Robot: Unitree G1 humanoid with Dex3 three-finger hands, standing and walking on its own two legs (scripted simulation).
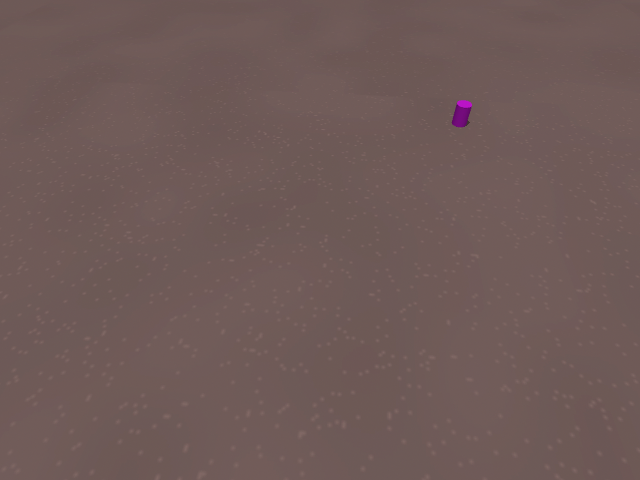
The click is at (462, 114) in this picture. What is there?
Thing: squat round
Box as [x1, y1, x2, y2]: [452, 100, 471, 126]
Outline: 470,102 465,100 460,100 457,102 452,123 454,125 465,125 471,106
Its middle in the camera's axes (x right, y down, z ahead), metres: +0.79 -0.73 +2.23
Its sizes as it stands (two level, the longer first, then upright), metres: 0.083 0.083 0.124
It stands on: the floor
